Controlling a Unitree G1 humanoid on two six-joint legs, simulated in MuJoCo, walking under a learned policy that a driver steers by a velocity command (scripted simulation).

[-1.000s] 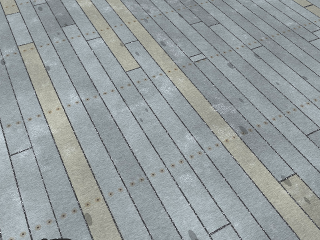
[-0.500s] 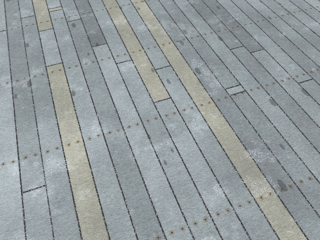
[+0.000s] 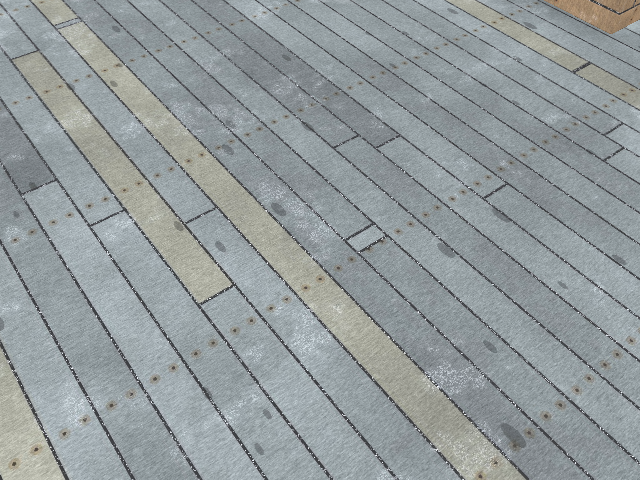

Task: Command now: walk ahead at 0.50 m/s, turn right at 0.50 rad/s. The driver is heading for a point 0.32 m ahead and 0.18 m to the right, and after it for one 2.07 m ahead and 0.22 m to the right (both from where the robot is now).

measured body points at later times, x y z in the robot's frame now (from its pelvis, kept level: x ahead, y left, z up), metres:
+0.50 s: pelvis +0.27 -0.07 +0.00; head +0.30 -0.09 +0.45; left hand +0.41 +0.18 -0.11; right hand +0.38 -0.38 -0.10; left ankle +0.45 +0.08 -0.68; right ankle +0.24 -0.14 -0.75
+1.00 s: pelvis +0.57 -0.08 +0.00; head +0.59 -0.08 +0.45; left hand +0.80 +0.12 -0.11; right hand +0.52 -0.35 -0.12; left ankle +0.59 +0.00 -0.75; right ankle +0.58 -0.27 -0.68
